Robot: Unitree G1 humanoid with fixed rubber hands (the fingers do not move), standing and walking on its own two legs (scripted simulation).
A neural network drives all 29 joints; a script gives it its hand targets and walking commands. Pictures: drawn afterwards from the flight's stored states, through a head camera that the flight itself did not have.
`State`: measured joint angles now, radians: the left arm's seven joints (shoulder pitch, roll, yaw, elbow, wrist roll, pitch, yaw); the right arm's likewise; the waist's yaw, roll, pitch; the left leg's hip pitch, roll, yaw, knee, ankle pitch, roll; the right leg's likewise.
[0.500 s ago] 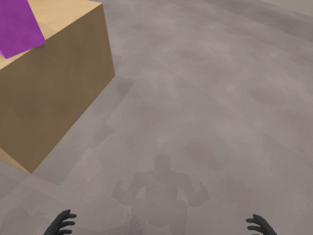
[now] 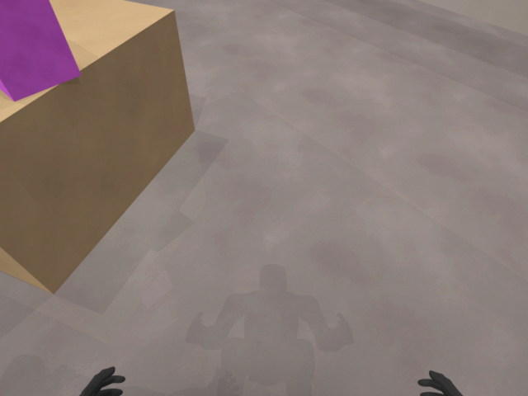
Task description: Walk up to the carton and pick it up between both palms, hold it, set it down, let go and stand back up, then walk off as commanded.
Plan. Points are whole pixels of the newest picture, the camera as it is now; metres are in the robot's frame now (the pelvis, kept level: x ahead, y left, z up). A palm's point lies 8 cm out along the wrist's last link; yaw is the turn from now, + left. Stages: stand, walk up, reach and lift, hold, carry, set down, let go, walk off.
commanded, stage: stand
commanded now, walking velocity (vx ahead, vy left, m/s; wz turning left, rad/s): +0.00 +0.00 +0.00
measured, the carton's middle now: (13, 36) +1.02 +0.76 +0.04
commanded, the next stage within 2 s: none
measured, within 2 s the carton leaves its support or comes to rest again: neither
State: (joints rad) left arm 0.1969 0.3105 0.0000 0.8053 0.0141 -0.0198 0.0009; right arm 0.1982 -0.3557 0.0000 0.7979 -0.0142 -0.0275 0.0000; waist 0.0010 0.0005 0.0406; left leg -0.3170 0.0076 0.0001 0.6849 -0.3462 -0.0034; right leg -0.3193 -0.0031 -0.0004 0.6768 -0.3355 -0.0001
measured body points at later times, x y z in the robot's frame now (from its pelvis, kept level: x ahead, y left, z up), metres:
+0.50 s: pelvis -0.01 +0.00 +0.01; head -0.01 +0.00 +0.46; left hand +0.10 +0.28 -0.11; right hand +0.10 -0.29 -0.10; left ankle +0.01 +0.12 -0.72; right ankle +0.02 -0.12 -0.72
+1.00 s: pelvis -0.02 +0.00 +0.01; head -0.02 +0.01 +0.46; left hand +0.07 +0.28 -0.11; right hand +0.08 -0.30 -0.10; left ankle +0.01 +0.12 -0.72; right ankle +0.02 -0.12 -0.72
